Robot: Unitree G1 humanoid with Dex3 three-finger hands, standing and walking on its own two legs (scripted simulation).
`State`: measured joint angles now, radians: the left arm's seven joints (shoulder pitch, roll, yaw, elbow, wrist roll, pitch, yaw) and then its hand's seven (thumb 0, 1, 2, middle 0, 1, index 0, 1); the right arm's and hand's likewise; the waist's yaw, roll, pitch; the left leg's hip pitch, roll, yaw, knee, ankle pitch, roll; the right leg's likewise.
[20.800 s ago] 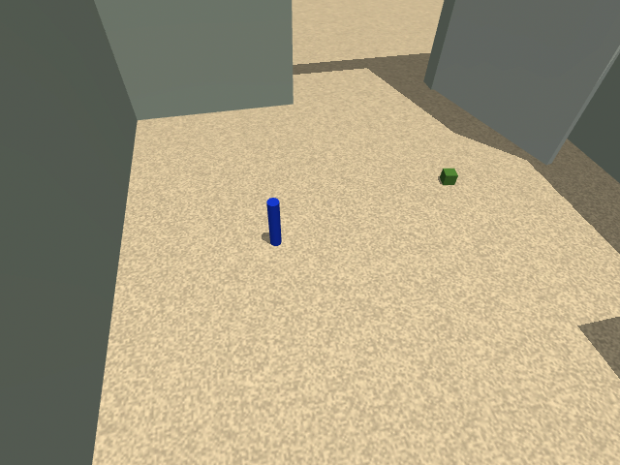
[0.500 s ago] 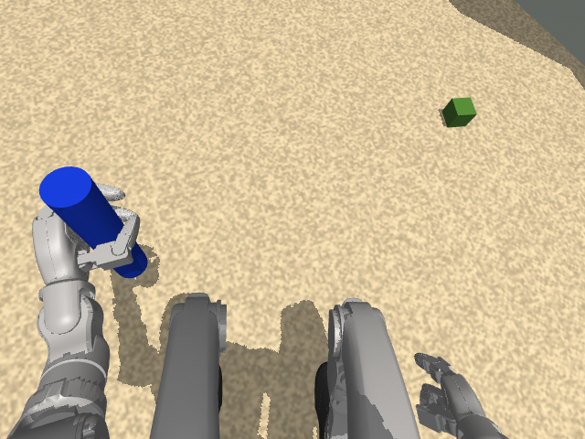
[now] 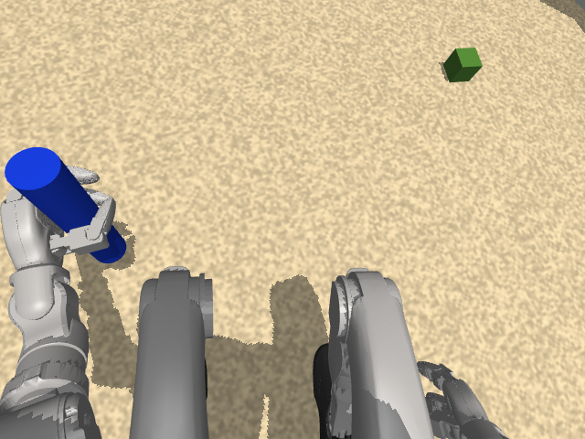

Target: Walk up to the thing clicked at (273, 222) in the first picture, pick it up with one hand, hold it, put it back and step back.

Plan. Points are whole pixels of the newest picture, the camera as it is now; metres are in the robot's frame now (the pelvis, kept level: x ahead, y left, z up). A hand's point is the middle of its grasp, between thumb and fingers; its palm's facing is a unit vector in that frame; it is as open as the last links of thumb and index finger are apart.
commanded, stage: crouch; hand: left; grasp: from the side
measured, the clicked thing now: (80, 217) +0.39 +0.27 -0.07
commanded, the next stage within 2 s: lower in 0.36 s
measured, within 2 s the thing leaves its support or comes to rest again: neither
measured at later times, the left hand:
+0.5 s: hand (101, 223) +0.39 +0.26 -0.11, palm faces +0.27 -0.96 -0.03, open 6.7 cm
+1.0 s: hand (113, 229) +0.40 +0.27 -0.17, palm faces +0.28 -0.96 -0.01, open 6.7 cm
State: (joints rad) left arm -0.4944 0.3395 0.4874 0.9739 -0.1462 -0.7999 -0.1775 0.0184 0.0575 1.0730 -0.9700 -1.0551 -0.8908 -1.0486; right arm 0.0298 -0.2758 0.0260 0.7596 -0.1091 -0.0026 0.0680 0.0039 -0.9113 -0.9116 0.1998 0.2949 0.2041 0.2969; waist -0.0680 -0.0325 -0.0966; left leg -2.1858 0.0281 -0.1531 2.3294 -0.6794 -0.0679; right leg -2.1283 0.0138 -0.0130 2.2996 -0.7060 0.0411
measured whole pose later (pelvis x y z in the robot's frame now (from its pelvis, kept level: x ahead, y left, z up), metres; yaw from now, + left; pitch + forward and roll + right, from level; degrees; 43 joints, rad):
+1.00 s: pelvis +0.00 +0.01 -0.06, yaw -6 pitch +21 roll -10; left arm -0.51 0.52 0.55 1.13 -0.14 -0.93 -0.15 0.02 0.05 1.08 -0.97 -1.05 -0.90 -1.04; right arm -0.08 -0.32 0.22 0.71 -0.23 0.03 0.12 0.00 -0.93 -0.91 0.20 0.30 0.21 0.30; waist -0.15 -0.13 0.11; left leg -2.26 0.01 -0.28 2.58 -0.70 -0.08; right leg -2.16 0.06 -0.09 2.46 -0.69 0.06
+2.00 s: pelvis -0.01 +0.03 -0.07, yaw -9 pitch +14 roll -15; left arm -0.51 0.65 0.54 1.27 -0.10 -1.08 0.01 0.02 0.05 1.08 -0.98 -1.05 -0.90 -1.04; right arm -0.14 -0.35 0.37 0.62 -0.32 0.00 0.17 0.00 -0.89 -0.90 0.20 0.30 0.21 0.30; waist -0.18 -0.21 0.21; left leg -2.24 0.00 -0.36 2.66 -0.69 -0.04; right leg -2.08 0.09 -0.15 2.45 -0.66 0.06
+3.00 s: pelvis -0.01 +0.03 -0.06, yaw -9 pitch +18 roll -15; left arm -0.47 0.69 0.57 1.01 -0.15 -0.90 -0.11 -0.01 -0.56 0.08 -0.06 -0.03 -0.06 -0.03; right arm -0.06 -0.32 0.30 0.63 -0.24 0.05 0.14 0.00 -0.89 -0.90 0.21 0.30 0.21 0.30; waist -0.13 -0.16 0.12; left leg -2.25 0.01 -0.33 2.60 -0.69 -0.03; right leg -2.09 0.07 -0.14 2.40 -0.67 0.05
